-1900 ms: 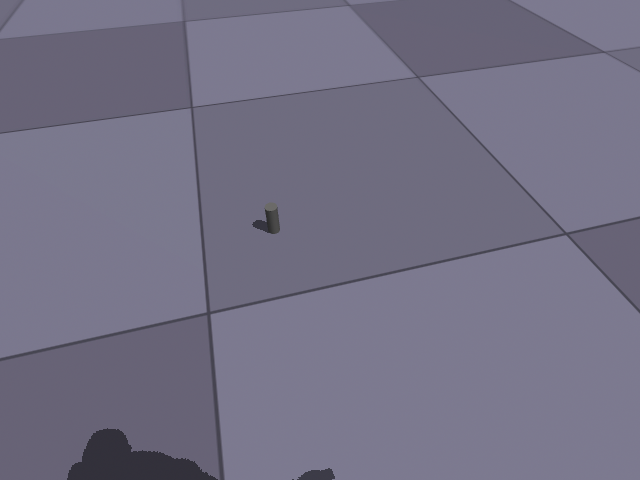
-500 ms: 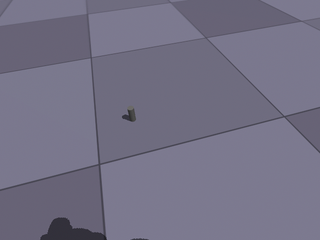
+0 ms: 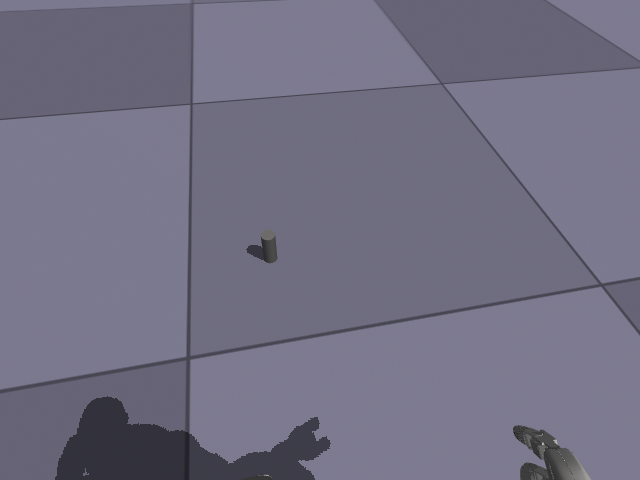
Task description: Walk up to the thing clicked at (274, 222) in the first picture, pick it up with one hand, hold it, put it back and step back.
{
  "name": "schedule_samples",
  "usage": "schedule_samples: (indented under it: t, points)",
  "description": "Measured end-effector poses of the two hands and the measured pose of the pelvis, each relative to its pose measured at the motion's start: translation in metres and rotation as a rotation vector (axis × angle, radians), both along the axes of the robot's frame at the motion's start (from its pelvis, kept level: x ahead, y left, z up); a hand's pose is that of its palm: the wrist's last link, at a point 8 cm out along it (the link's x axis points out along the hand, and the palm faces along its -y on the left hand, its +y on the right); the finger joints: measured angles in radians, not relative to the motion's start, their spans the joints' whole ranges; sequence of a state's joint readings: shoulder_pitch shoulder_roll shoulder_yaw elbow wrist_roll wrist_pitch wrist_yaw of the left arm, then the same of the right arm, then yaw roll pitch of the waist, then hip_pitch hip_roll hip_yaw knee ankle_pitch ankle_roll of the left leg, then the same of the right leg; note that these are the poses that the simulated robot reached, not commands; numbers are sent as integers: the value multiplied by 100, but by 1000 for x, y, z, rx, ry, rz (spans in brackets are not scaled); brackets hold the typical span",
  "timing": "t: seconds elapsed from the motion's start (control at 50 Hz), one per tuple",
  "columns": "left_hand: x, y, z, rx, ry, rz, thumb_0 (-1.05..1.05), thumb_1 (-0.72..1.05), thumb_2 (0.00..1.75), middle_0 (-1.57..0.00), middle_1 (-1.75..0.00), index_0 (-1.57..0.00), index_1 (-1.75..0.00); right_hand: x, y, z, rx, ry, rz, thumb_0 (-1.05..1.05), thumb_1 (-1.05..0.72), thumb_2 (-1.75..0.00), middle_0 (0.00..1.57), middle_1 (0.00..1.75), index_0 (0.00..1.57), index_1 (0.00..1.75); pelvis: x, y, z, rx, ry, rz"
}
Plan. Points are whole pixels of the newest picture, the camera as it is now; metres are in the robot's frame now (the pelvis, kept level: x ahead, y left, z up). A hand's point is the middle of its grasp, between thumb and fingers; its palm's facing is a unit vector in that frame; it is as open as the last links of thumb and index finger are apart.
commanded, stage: walk up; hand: left
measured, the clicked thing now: (269, 246) +1.01 +0.19 -0.69
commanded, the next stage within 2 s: none
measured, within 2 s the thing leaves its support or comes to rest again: neither
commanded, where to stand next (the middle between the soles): +0.66 +0.00 m, yaw -2 degrees
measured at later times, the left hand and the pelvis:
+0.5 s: hand (167, 402) +0.25 +0.23 -0.10, palm faces -0.03 -0.90 -0.43, open 7.4 cm; pelvis +0.20 -0.05 +0.01, yaw +0 degrees
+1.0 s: hand (185, 286) +0.46 +0.26 -0.13, palm faces -0.10 -0.92 -0.37, open 7.4 cm; pelvis +0.38 -0.01 +0.01, yaw -1 degrees
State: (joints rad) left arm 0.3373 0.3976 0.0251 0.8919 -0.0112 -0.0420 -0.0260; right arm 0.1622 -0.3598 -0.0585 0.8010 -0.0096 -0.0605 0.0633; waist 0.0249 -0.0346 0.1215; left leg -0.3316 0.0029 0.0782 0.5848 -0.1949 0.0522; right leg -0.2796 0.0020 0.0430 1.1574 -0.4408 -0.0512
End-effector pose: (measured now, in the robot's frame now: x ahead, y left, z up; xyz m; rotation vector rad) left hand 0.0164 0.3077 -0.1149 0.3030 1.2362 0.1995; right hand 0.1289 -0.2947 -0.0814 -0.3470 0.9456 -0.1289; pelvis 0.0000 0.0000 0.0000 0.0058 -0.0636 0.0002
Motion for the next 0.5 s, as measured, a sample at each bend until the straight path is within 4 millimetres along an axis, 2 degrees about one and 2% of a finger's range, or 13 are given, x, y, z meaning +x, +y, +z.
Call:
schedule_samples:
  t: [0.12, 0.2, 0.26, 0.32, 0.36, 0.5]
  points:
    - [80, -2, 20, 1, -68, -83, 1, 90, 90, -21, -30, -20, -30, 8, -16, 8, -10, 41, -49, 1, -90, -90, 20, 30, 21, 30, 48, -5, 12, 14, 4, -23]
    - [126, -5, 32, 32, -76, -108, 1, 90, 90, -21, -30, -20, -30, 11, -38, 0, -6, 100, -85, 1, -90, -90, 21, 30, 21, 30, 82, -16, 12, 19, 13, -27]
    - [159, -10, 39, 72, -89, -113, 1, 90, 90, -21, -30, -20, -30, 20, -57, -14, 3, 147, -112, 1, -90, -90, 20, 30, 21, 30, 112, -29, 6, 27, 18, -28]
    - [186, -17, 39, 121, -123, -101, 1, 90, 90, -21, -30, -20, -30, 40, -75, -34, -1, 194, -115, 1, -90, -90, 20, 30, 21, 30, 141, -44, -6, 2, 18, -23]
    - [198, -23, 42, 129, -140, -86, 1, 90, 90, -20, -30, -20, -30, 58, -78, -39, -1, 223, -105, 1, -90, -90, 20, 30, 20, 30, 155, -48, -6, 3, 16, -19]
    - [222, -35, 53, 106, -91, -50, 1, 90, 90, -21, -30, -20, -30, 139, -68, -27, 33, 193, -50, 1, -90, -90, 20, 30, 20, 30, 204, -48, 12, -2, 25, -9]
